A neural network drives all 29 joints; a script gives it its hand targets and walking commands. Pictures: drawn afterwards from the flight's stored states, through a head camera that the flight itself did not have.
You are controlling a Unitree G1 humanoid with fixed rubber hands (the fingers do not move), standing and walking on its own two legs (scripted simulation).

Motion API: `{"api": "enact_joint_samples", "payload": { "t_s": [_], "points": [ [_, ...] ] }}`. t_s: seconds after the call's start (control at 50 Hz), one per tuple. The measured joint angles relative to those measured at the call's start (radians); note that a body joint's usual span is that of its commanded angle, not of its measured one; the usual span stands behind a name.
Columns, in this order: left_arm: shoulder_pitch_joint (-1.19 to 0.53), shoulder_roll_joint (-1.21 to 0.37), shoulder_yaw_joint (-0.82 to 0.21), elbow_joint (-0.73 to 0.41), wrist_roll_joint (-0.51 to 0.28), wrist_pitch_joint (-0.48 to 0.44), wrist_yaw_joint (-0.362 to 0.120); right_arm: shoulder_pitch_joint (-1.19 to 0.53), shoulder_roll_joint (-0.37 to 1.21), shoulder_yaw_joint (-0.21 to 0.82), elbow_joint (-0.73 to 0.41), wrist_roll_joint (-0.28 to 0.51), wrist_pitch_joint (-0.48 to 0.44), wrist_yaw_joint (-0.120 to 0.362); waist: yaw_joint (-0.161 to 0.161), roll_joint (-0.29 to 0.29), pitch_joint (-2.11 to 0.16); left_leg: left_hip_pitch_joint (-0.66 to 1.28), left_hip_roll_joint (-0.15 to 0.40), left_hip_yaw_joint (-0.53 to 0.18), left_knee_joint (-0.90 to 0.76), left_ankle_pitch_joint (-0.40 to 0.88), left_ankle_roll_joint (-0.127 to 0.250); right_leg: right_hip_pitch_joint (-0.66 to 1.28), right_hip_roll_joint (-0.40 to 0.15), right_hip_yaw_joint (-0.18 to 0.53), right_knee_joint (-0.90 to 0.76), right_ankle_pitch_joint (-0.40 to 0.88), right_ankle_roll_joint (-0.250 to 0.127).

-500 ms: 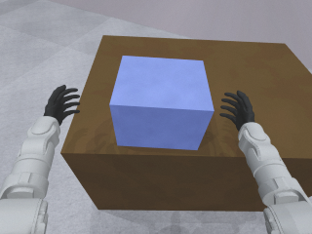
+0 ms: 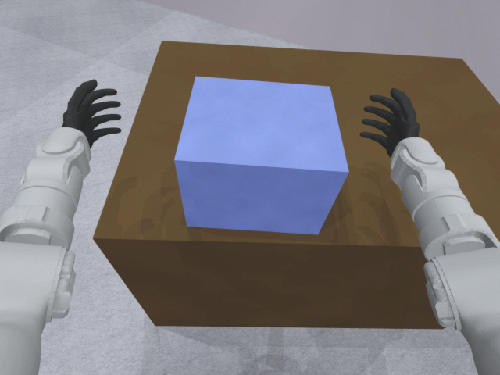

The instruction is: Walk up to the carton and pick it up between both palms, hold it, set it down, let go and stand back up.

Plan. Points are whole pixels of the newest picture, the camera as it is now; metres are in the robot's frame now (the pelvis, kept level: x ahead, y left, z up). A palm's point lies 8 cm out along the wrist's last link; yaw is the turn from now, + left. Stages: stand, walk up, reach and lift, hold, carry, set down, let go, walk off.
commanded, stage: reach and lift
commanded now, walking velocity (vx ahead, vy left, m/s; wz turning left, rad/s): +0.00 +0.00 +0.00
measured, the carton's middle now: (257, 156) +0.52 -0.02 +0.01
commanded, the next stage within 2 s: none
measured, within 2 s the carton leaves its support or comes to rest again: neither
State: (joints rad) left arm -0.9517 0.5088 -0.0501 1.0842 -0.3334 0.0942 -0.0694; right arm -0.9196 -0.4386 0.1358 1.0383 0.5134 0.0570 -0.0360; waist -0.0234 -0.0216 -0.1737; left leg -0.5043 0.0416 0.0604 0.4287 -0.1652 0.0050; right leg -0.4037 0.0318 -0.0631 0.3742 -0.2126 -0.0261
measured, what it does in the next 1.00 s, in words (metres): stands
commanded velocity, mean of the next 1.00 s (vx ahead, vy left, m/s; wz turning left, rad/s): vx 0.00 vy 0.00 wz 0.00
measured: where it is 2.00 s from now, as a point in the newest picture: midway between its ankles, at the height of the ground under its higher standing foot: outside the picture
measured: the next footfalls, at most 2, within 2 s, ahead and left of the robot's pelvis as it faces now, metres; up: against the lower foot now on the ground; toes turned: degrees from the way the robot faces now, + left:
none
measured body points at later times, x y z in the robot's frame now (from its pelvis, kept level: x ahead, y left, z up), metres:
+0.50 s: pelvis -0.01 +0.00 -0.01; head +0.07 +0.03 +0.43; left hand +0.49 +0.27 +0.17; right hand +0.49 -0.24 +0.19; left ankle +0.01 +0.11 -0.74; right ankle -0.03 -0.10 -0.74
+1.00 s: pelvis -0.01 -0.01 -0.02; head +0.10 +0.01 +0.41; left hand +0.50 +0.23 +0.08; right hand +0.48 -0.25 +0.09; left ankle +0.01 +0.11 -0.74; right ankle -0.03 -0.10 -0.74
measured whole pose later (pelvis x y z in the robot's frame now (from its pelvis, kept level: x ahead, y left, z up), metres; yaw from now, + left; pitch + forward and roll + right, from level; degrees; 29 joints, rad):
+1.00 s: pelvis -0.01 -0.01 -0.02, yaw +0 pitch +29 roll -1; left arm -1.28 0.45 -0.24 1.61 -0.42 -0.24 -0.07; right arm -1.15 -0.40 0.11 1.39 0.46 -0.14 0.00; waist -0.06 -0.01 -0.28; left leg -0.88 0.05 0.04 0.53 -0.15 0.00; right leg -0.79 0.03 -0.08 0.52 -0.23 -0.03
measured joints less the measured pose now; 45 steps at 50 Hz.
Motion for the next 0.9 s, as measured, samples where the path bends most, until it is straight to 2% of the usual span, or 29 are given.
{"api": "enact_joint_samples", "payload": {
  "t_s": [0.2, 0.4, 0.46, 0.58, 0.68, 0.72, 0.78, 0.9],
  "points": [
    [-0.178, 0.019, -0.074, 0.168, -0.045, -0.025, 0.002, -0.166, -0.026, 0.031, 0.134, 0.016, 0.010, 0.012, -0.006, -0.004, -0.033, -0.083, 0.002, -0.004, 0.014, 0.011, 0.000, -0.087, 0.001, -0.004, 0.024, 0.005, 0.000],
    [-0.333, 0.043, -0.183, 0.330, -0.113, -0.064, 0.013, -0.304, -0.025, 0.016, 0.237, 0.010, 0.013, 0.034, -0.026, -0.006, -0.076, -0.177, 0.001, -0.015, 0.030, 0.021, -0.002, -0.181, 0.000, -0.015, 0.050, 0.005, -0.004],
    [-0.375, 0.046, -0.199, 0.377, -0.109, -0.078, 0.008, -0.342, -0.027, 0.024, 0.285, 0.019, 0.005, 0.043, -0.031, -0.011, -0.071, -0.188, 0.001, -0.018, 0.032, 0.023, -0.004, -0.192, 0.000, -0.018, 0.054, 0.005, -0.004],
    [-0.363, 0.036, -0.202, 0.394, -0.090, -0.127, 0.000, -0.325, -0.024, 0.031, 0.309, 0.021, -0.030, 0.053, -0.034, -0.012, -0.076, -0.213, 0.004, -0.022, 0.038, 0.023, -0.007, -0.215, 0.002, -0.022, 0.056, 0.006, -0.007],
    [-0.330, 0.023, -0.187, 0.453, -0.073, -0.198, -0.015, -0.276, 0.000, 0.048, 0.302, 0.012, -0.081, 0.049, -0.032, -0.017, -0.064, -0.229, -0.001, -0.016, 0.038, 0.026, -0.004, -0.242, -0.003, -0.017, 0.078, -0.001, -0.004],
    [-0.306, 0.017, -0.217, 0.453, -0.097, -0.216, -0.005, -0.263, 0.019, -0.017, 0.322, -0.030, -0.103, 0.047, -0.041, -0.006, -0.084, -0.263, -0.004, -0.026, 0.043, 0.029, -0.007, -0.272, -0.006, -0.028, 0.084, -0.003, -0.007],
    [-0.288, 0.001, -0.234, 0.435, -0.115, -0.244, 0.010, -0.254, 0.029, -0.070, 0.348, -0.074, -0.131, 0.049, -0.035, 0.009, -0.090, -0.302, 0.002, -0.034, 0.063, 0.026, -0.011, -0.301, 0.000, -0.034, 0.085, 0.001, -0.012],
    [-0.302, -0.040, -0.212, 0.458, -0.106, -0.285, 0.008, -0.233, 0.035, -0.065, 0.348, -0.081, -0.166, 0.043, -0.030, 0.020, -0.110, -0.359, 0.009, -0.028, 0.089, 0.018, -0.007, -0.362, 0.004, -0.028, 0.112, -0.002, -0.008]
  ]
}}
